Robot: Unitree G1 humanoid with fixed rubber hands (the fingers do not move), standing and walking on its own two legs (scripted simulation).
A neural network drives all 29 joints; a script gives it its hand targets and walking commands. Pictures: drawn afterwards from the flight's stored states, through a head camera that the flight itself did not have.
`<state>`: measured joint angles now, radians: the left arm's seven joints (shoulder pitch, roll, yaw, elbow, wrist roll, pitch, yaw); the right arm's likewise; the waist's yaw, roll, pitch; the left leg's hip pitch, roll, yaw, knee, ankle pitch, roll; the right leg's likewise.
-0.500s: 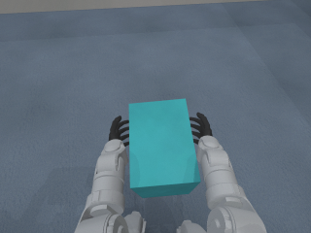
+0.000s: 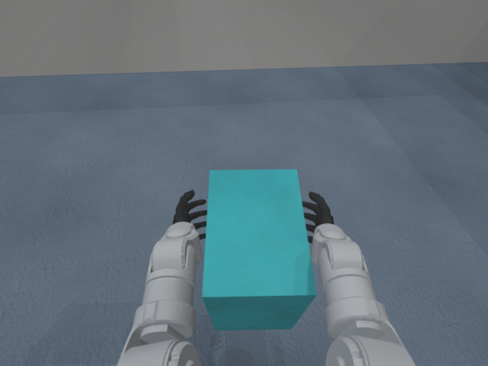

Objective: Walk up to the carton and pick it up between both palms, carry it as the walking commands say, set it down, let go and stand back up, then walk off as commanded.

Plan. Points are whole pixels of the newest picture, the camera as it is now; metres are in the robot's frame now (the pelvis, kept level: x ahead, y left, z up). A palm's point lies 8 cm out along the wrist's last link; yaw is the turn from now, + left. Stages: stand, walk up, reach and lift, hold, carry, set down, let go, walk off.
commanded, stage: reach and lift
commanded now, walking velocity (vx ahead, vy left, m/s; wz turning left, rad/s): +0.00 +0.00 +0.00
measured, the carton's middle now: (253, 255) +0.32 +0.01 -0.02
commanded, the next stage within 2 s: hold in 1.28 s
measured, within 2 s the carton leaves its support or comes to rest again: neither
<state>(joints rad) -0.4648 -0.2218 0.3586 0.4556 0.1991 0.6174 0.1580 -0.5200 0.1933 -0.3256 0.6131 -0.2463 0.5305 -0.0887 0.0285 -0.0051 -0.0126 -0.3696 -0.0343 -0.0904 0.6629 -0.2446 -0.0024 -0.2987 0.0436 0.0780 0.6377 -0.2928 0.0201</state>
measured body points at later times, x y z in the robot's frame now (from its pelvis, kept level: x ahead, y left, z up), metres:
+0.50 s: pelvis +0.00 -0.01 +0.00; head -0.03 +0.00 +0.45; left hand +0.33 +0.12 +0.05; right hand +0.35 -0.12 +0.06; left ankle +0.07 +0.11 -0.72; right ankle +0.03 -0.14 -0.72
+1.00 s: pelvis -0.01 -0.01 +0.00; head -0.05 +0.00 +0.45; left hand +0.32 +0.13 +0.05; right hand +0.34 -0.12 +0.06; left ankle +0.07 +0.11 -0.72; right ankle +0.03 -0.14 -0.72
